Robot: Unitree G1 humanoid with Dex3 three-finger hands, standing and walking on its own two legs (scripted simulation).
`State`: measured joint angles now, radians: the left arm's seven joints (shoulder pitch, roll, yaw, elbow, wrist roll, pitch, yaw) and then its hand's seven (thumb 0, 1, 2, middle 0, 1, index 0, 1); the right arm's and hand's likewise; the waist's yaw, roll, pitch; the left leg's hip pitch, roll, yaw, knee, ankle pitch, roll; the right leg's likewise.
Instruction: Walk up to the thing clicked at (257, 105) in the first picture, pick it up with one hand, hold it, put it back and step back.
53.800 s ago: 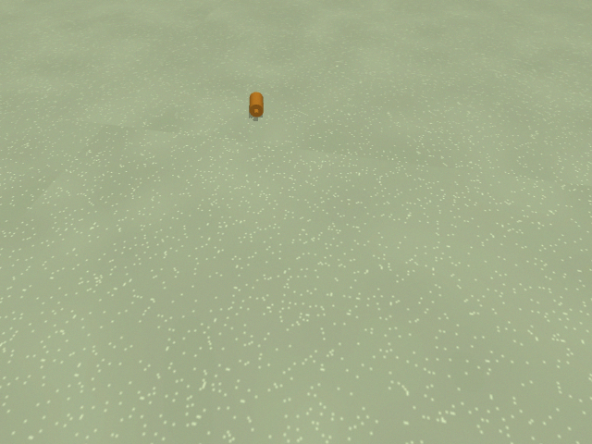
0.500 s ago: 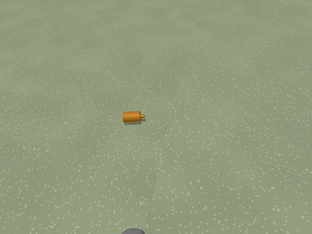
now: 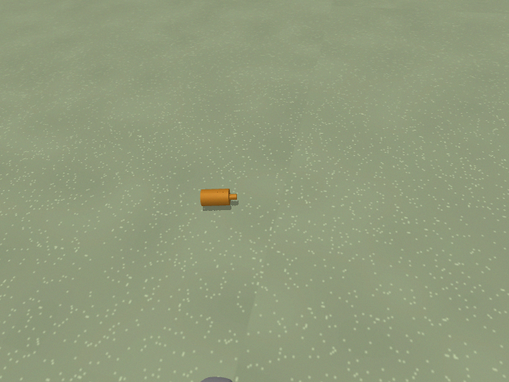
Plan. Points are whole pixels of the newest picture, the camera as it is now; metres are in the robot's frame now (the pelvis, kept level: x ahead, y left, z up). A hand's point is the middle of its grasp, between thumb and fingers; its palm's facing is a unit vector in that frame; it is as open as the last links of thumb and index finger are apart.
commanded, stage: step back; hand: left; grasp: from above
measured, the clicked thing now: (219, 197) +1.06 +0.24 -0.72
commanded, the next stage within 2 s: stand in 0.36 s
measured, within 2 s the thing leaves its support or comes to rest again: neither
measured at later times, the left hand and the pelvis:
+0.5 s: hand out of the picture +0.13 +0.29 -0.15, palm faces +0.00 -0.94 -0.34, open 7.4 cm; pelvis +0.04 +0.03 +0.01, yaw +0 degrees
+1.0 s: hand out of the picture +0.08 +0.29 -0.14, palm faces -0.04 -0.94 -0.34, open 7.4 cm; pelvis +0.01 +0.03 +0.01, yaw +0 degrees
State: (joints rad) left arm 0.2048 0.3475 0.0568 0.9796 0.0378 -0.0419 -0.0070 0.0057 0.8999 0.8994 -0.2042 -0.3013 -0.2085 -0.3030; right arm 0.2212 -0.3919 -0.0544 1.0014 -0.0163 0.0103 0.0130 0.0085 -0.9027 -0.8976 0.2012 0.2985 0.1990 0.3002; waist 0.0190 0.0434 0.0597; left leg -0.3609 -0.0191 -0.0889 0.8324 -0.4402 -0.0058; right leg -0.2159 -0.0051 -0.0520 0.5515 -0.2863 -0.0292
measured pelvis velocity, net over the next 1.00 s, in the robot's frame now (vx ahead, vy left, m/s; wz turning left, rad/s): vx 0.01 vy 0.03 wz -0.01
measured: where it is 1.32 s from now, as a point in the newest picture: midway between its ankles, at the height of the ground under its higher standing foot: outside the picture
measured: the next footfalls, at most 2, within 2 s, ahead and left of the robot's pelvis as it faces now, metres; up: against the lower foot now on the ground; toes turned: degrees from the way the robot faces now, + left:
left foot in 0.12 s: +0.10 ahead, +0.15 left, +0.00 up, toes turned +1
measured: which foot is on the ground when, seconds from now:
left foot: up 0.00-0.10, down 0.12-1.00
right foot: down 0.00-1.00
